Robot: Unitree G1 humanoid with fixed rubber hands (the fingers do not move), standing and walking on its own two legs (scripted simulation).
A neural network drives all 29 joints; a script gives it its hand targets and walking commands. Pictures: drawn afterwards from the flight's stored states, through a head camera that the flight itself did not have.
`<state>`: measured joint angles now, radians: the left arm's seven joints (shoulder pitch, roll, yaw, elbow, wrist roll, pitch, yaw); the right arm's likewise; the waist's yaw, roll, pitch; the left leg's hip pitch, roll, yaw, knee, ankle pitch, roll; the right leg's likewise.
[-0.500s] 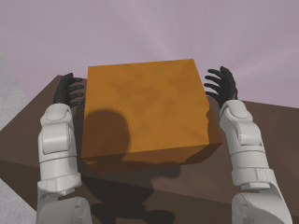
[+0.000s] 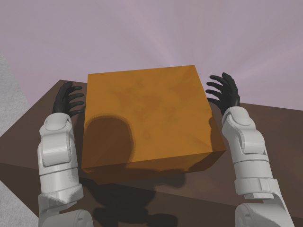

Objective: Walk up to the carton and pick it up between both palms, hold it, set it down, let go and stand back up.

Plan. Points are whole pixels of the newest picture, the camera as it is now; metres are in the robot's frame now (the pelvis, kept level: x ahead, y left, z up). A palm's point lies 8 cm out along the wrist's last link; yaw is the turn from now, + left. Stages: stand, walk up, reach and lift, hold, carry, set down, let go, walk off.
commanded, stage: hold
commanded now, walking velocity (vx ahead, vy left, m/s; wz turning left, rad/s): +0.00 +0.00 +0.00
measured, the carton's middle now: (148, 122) +0.38 +0.00 +0.10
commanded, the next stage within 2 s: none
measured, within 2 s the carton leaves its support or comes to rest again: neither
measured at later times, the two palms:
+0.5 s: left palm (64, 110) +0.35 +0.21 +0.18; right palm (225, 101) +0.36 -0.19 +0.19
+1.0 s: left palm (61, 112) +0.34 +0.21 +0.18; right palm (227, 102) +0.34 -0.19 +0.20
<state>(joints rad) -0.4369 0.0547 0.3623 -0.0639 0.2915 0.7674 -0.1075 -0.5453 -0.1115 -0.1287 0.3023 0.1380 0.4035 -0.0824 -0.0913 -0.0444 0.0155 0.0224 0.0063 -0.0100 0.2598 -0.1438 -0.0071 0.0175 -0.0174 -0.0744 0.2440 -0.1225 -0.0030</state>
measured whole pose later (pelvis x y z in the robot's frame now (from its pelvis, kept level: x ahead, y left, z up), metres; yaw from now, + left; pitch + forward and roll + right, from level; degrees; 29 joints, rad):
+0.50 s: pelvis +0.01 +0.01 +0.00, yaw +0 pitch -6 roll +0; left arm -0.43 0.07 0.33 -0.07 0.27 0.73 -0.09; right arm -0.55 -0.15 -0.11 0.31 0.17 0.36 -0.08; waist -0.11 -0.05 0.01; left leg 0.00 0.00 -0.01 0.27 -0.17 0.00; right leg 0.01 -0.02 -0.08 0.23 -0.13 0.01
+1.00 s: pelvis -0.01 +0.00 +0.00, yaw +0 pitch -7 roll +0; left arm -0.51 0.07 0.37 0.05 0.29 0.73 -0.11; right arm -0.60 -0.10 -0.17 0.38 0.10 0.39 -0.07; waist -0.08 -0.05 -0.01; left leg -0.02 0.00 -0.01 0.26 -0.13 0.00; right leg -0.03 -0.02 -0.07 0.26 -0.12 0.00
